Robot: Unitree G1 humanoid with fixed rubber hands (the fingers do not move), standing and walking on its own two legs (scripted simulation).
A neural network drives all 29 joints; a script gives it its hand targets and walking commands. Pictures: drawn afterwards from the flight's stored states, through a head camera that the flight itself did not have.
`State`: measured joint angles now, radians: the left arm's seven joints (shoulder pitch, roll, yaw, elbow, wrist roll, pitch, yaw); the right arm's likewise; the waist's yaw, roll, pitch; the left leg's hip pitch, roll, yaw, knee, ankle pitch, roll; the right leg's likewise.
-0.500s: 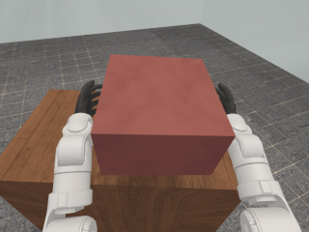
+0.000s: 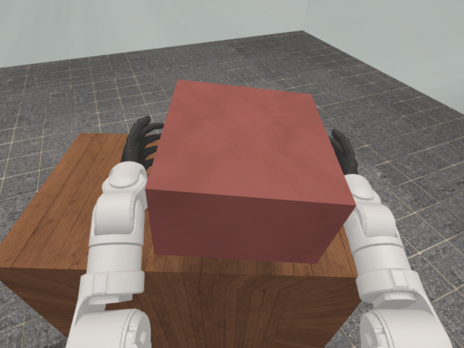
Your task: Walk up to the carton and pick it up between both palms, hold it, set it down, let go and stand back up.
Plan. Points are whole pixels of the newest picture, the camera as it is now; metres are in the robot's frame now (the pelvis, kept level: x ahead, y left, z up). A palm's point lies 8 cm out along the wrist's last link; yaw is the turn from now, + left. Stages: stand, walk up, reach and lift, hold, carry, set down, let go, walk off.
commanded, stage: hold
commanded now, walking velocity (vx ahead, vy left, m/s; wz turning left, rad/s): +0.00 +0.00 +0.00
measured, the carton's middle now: (241, 164) +0.38 -0.01 +0.15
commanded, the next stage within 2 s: none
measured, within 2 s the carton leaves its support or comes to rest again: neither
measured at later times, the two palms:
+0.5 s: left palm (127, 169) +0.35 +0.18 +0.17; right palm (337, 171) +0.37 -0.17 +0.15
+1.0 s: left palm (127, 168) +0.35 +0.18 +0.17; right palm (337, 174) +0.36 -0.17 +0.15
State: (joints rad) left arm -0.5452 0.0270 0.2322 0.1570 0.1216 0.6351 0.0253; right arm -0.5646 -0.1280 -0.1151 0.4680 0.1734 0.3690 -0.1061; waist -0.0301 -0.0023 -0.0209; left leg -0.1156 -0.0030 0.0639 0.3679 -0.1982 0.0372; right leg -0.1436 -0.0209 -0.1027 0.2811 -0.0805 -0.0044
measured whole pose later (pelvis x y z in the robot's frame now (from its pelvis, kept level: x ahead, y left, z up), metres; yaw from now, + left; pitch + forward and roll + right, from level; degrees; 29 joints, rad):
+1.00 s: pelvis +0.00 +0.00 +0.00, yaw +1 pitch -5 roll -1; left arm -0.53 0.03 0.25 0.14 0.13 0.66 0.01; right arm -0.57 -0.11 -0.11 0.48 0.17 0.37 -0.11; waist -0.04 -0.02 -0.01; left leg -0.09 -0.01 0.05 0.36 -0.19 0.04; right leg -0.11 -0.02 -0.12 0.27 -0.08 0.00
